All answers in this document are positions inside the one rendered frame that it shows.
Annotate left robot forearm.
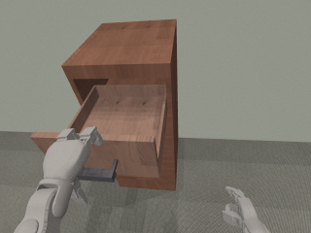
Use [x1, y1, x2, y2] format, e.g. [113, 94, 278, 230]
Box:
[14, 178, 74, 233]

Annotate handle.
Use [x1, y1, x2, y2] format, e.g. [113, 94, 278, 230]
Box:
[76, 159, 119, 183]

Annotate drawer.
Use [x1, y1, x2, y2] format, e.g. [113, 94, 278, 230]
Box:
[30, 84, 168, 179]

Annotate left robot hand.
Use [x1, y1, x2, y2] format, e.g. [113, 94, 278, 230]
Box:
[43, 126, 104, 205]

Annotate right robot forearm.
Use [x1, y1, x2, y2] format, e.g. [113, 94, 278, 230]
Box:
[242, 217, 271, 233]

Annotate cabinet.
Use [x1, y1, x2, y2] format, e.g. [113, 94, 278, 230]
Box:
[61, 18, 179, 191]

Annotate right robot hand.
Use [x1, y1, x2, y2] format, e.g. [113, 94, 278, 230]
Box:
[223, 186, 259, 229]

